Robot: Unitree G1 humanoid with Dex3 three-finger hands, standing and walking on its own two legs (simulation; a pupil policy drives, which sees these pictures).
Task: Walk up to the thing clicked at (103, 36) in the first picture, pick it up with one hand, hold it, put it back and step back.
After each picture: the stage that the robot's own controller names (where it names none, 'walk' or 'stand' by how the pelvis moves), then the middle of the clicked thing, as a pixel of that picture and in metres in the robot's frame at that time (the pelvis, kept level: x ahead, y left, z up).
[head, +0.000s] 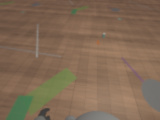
stand; (103, 35) +2.17 -0.36 -0.72
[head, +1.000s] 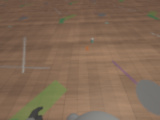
walk; (92, 40) +2.06 +0.09 -0.69
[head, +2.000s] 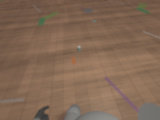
walk; (79, 48) +1.46 +0.33 -0.72
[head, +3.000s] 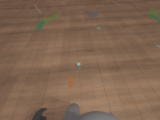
walk; (78, 65) +0.96 +0.25 -0.72
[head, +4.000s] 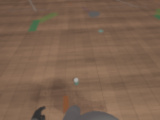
walk; (76, 81) +0.59 +0.21 -0.70
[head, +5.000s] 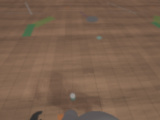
walk; (72, 96) +0.39 +0.18 -0.70
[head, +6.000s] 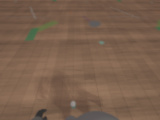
stand; (73, 105) +0.32 +0.17 -0.72
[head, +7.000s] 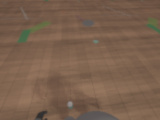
stand; (70, 105) +0.31 +0.21 -0.72
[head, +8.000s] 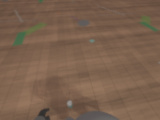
stand; (69, 104) +0.33 +0.22 -0.72
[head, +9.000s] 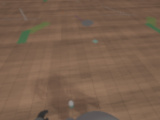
stand; (71, 104) +0.32 +0.20 -0.73
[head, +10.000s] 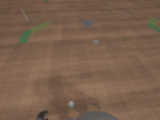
stand; (71, 104) +0.32 +0.20 -0.73
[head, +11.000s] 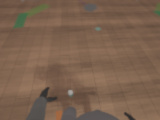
go down; (70, 93) +0.35 +0.18 -0.69
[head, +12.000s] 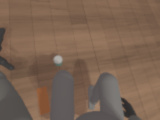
go down; (58, 61) +0.42 +0.21 -0.29
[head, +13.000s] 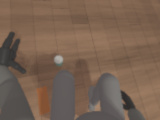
close in; (58, 61) +0.42 +0.22 -0.28
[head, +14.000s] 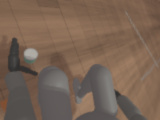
close; (30, 56) +0.41 +0.25 -0.22
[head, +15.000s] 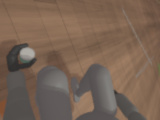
close; (26, 56) +0.40 +0.26 -0.22
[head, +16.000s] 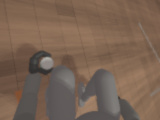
lift; (46, 63) +0.34 +0.23 -0.17
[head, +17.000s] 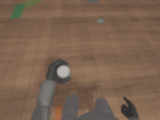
lift; (64, 74) +0.32 +0.17 +0.02
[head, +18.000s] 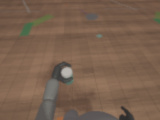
hold; (67, 76) +0.32 +0.15 +0.02
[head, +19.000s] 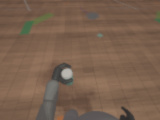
hold; (68, 77) +0.32 +0.16 +0.01
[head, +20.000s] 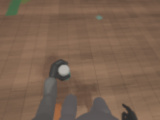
crouch; (65, 73) +0.35 +0.17 -0.05
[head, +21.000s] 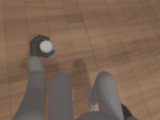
lower; (48, 50) +0.46 +0.24 -0.10
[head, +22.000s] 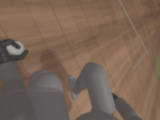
lower; (17, 51) +0.43 +0.26 -0.23
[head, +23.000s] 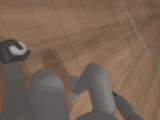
lower; (19, 51) +0.43 +0.27 -0.23
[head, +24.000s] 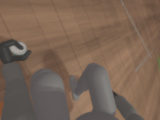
lower; (20, 51) +0.43 +0.27 -0.23
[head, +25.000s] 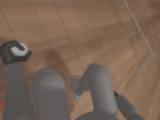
lower; (21, 52) +0.42 +0.27 -0.22
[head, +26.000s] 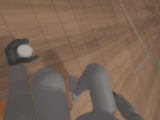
open; (24, 54) +0.42 +0.25 -0.23
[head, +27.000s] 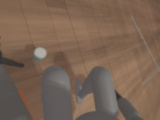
stand; (39, 55) +0.41 +0.23 -0.24
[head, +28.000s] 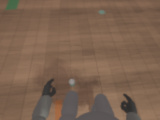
stand; (72, 82) +0.39 +0.16 -0.55
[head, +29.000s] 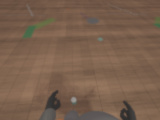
stand; (73, 100) +0.36 +0.15 -0.67
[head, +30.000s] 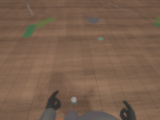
stand; (74, 100) +0.36 +0.15 -0.67
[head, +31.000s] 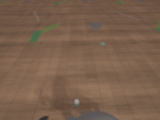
stand; (76, 102) +0.38 +0.14 -0.72
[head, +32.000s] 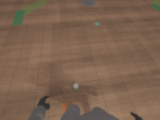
walk; (76, 86) +0.41 +0.12 -0.70
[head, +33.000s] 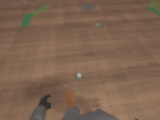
walk; (79, 76) +0.62 +0.13 -0.70
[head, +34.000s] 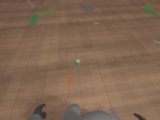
stand; (78, 62) +0.94 +0.23 -0.69
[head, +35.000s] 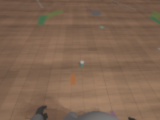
stand; (81, 64) +0.99 +0.14 -0.71
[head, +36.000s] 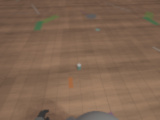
stand; (79, 66) +0.97 +0.19 -0.73
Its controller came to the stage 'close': yes
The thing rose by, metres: 0.73
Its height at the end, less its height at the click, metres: +0.00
